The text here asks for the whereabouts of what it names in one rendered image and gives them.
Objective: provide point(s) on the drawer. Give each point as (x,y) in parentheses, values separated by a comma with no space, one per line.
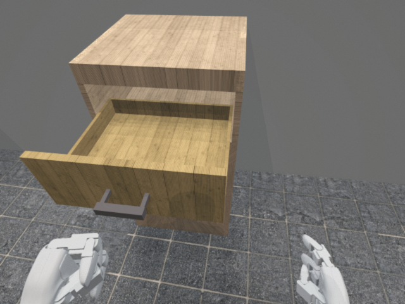
(176,151)

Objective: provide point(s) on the robot left hand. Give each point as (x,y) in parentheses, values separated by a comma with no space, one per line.
(78,259)

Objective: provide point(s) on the cabinet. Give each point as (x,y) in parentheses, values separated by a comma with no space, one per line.
(195,59)

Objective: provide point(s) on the robot right hand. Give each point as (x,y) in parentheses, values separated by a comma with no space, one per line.
(327,278)

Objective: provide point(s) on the handle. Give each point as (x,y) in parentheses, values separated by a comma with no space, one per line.
(122,211)

